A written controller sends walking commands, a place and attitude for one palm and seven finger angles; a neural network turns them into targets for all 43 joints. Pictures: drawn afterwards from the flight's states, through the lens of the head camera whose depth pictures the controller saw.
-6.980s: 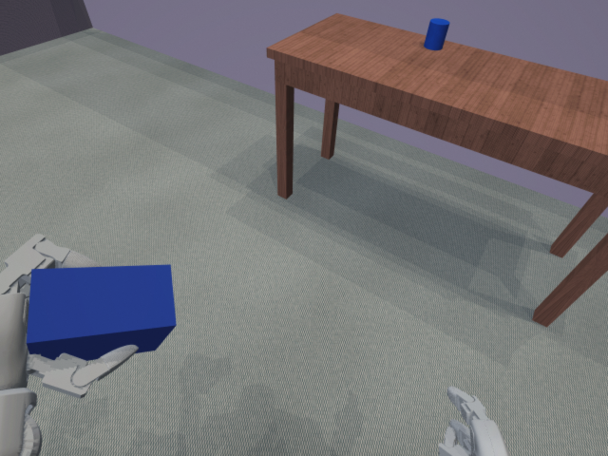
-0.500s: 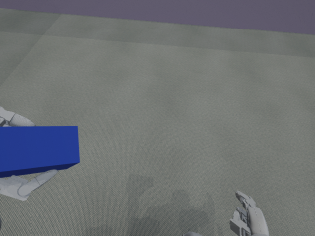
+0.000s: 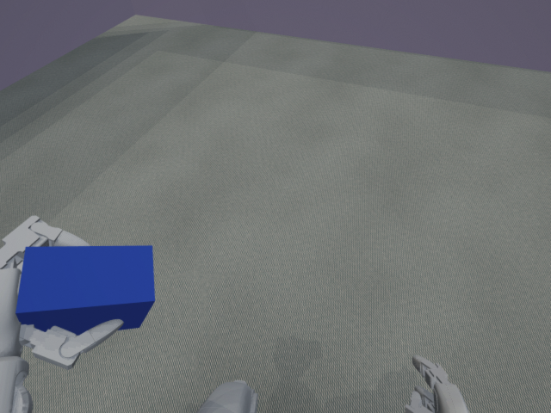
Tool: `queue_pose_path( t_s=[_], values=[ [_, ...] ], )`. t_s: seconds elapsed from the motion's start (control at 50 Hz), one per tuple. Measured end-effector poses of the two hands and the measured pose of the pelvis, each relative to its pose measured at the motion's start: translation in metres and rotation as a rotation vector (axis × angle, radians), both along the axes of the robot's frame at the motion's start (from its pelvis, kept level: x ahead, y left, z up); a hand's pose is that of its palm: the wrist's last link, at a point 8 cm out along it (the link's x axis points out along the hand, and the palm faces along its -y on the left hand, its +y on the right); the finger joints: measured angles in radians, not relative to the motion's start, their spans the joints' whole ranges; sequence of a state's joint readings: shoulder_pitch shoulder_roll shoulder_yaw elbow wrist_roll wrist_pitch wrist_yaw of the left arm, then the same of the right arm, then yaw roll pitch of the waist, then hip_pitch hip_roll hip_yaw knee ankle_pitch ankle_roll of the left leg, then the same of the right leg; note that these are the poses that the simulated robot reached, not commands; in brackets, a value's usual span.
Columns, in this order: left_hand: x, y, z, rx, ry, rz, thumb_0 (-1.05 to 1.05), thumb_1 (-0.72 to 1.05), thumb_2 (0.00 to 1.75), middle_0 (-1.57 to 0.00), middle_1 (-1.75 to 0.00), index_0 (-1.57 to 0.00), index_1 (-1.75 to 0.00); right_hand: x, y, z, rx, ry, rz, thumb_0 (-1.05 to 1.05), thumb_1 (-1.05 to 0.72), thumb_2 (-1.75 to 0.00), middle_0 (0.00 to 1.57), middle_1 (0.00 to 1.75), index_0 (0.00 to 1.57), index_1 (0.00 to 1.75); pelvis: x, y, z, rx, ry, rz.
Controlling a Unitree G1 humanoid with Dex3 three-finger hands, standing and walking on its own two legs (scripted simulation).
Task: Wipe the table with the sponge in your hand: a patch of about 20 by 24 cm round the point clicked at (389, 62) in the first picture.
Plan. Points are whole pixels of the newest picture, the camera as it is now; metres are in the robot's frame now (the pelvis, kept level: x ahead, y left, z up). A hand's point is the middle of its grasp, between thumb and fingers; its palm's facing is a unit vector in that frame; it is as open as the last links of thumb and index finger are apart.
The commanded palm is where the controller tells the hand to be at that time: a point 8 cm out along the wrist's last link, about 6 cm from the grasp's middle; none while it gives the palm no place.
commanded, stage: turn to face it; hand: left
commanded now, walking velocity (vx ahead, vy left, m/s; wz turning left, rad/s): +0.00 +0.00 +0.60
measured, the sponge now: (109, 291) +0.22 +0.20 +0.14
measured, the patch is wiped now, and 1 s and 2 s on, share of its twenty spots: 0.00 0.00 0.00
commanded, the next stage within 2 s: none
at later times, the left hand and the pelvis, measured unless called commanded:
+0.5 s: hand out of the picture +0.04 +0.28 +0.18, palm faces +0.57 -0.67 -0.47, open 10.7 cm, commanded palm -0.02 +0.32 +0.18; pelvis -0.08 +0.00 +0.00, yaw +19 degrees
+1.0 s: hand out of the picture -0.10 +0.21 +0.18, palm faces +0.76 -0.45 -0.47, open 10.7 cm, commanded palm -0.18 +0.22 +0.18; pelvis -0.14 -0.10 +0.00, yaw +36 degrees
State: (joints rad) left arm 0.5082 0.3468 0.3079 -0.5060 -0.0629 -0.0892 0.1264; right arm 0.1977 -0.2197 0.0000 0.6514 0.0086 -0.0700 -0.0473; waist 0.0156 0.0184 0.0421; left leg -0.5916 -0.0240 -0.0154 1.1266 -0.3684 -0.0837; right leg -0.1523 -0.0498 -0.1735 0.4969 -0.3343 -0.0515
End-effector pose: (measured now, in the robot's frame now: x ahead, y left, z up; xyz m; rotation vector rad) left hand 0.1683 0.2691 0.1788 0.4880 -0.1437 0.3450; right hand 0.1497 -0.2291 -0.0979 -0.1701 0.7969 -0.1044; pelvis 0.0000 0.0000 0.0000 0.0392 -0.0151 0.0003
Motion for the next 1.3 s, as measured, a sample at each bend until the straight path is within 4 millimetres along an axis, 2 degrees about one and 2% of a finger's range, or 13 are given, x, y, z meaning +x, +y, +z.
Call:
queue_pose_path(
  t_s=[0.1, 0.2, 0.32, 0.42, 0.52, 0.6, 0.7, 0.8, 0.98, 1.06, 1.14, 1.22, 1.3],
  values=[
    [-0.022, 0.004, 0.009, 0.034, -0.033, 0.035, -0.01, -0.54, 1.03, -0.65, -1.39, -0.65, -1.39, -0.006, -0.015, 0.010, -0.074, 0.008, 0.016, 0.02, -0.91, -0.90, 0.20, 0.30, 0.20, 0.30, -0.013, -0.005, 0.005, 0.025, 0.005, 0.072],
    [-0.051, 0.021, 0.017, 0.071, -0.080, 0.088, -0.01, -0.54, 1.02, -0.65, -1.39, -0.65, -1.39, -0.001, -0.010, 0.017, -0.119, -0.016, 0.060, 0.02, -0.91, -0.90, 0.20, 0.30, 0.19, 0.30, -0.029, 0.002, 0.002, 0.016, 0.027, 0.128],
    [-0.095, 0.049, 0.006, 0.076, -0.145, 0.133, 0.00, -0.54, 1.02, -0.65, -1.39, -0.65, -1.39, 0.006, 0.027, 0.015, -0.122, -0.074, 0.130, 0.02, -0.91, -0.90, 0.20, 0.30, 0.19, 0.30, -0.053, 0.019, -0.017, 0.005, 0.019, 0.195],
    [-0.135, 0.054, 0.007, 0.096, -0.098, 0.178, -0.01, -0.54, 1.02, -0.65, -1.39, -0.65, -1.39, -0.007, 0.073, 0.019, -0.009, -0.065, 0.255, 0.02, -0.91, -0.90, 0.20, 0.30, 0.19, 0.30, -0.071, 0.012, -0.006, -0.041, -0.003, 0.273],
    [-0.183, 0.039, 0.024, 0.119, -0.103, 0.241, -0.01, -0.54, 1.02, -0.65, -1.39, -0.65, -1.39, -0.020, 0.097, 0.017, 0.067, -0.058, 0.376, 0.02, -0.90, -0.90, 0.20, 0.30, 0.20, 0.30, -0.086, -0.002, -0.001, -0.063, -0.008, 0.336],
    [-0.215, 0.025, 0.027, 0.135, -0.085, 0.333, -0.01, -0.54, 1.02, -0.65, -1.39, -0.65, -1.39, -0.024, 0.096, 0.006, 0.100, -0.051, 0.442, 0.01, -0.90, -0.89, 0.21, 0.30, 0.20, 0.30, -0.096, -0.020, -0.003, -0.059, -0.006, 0.380],
    [-0.243, 0.003, 0.009, 0.109, -0.034, 0.470, 0.00, -0.54, 1.02, -0.65, -1.39, -0.65, -1.39, -0.022, 0.074, -0.013, 0.108, -0.041, 0.501, 0.01, -0.90, -0.89, 0.21, 0.30, 0.20, 0.30, -0.109, -0.052, -0.014, -0.038, -0.014, 0.435],
    [-0.264, -0.022, -0.004, 0.004, -0.001, 0.526, -0.01, -0.54, 1.02, -0.65, -1.39, -0.65, -1.39, -0.022, 0.037, -0.005, 0.025, -0.004, 0.523, 0.02, -0.90, -0.89, 0.20, 0.30, 0.20, 0.30, -0.117, -0.073, -0.002, 0.017, -0.016, 0.506],
    [-0.312, -0.044, 0.019, 0.094, -0.045, 0.553, 0.00, -0.54, 1.02, -0.65, -1.39, -0.65, -1.39, -0.012, 0.004, 0.022, -0.105, -0.075, 0.541, 0.02, -0.91, -0.90, 0.20, 0.30, 0.19, 0.30, -0.139, -0.095, 0.004, 0.021, 0.010, 0.617],
    [-0.351, -0.046, 0.026, 0.137, -0.100, 0.612, 0.00, -0.54, 1.02, -0.65, -1.39, -0.65, -1.39, -0.017, 0.014, 0.028, -0.125, -0.103, 0.590, 0.02, -0.91, -0.90, 0.20, 0.30, 0.19, 0.30, -0.157, -0.098, -0.001, 0.006, 0.017, 0.661],
    [-0.395, -0.049, 0.014, 0.127, -0.159, 0.659, 0.00, -0.54, 1.02, -0.65, -1.40, -0.65, -1.39, -0.033, 0.035, 0.026, -0.117, -0.144, 0.646, 0.02, -0.91, -0.90, 0.20, 0.30, 0.19, 0.30, -0.180, -0.099, -0.015, 0.001, 0.000, 0.701],
    [-0.429, -0.060, 0.002, 0.103, -0.145, 0.700, 0.00, -0.54, 1.02, -0.65, -1.40, -0.65, -1.39, -0.066, 0.060, 0.025, -0.042, -0.125, 0.734, 0.02, -0.91, -0.90, 0.20, 0.30, 0.19, 0.30, -0.194, -0.109, -0.012, -0.006, -0.035, 0.759],
    [-0.459, -0.083, 0.012, 0.112, -0.145, 0.746, -0.01, -0.54, 1.02, -0.65, -1.40, -0.65, -1.39, -0.098, 0.080, 0.023, 0.038, -0.080, 0.851, 0.02, -0.91, -0.90, 0.20, 0.30, 0.20, 0.30, -0.204, -0.125, -0.004, -0.043, -0.052, 0.826]
  ],
)
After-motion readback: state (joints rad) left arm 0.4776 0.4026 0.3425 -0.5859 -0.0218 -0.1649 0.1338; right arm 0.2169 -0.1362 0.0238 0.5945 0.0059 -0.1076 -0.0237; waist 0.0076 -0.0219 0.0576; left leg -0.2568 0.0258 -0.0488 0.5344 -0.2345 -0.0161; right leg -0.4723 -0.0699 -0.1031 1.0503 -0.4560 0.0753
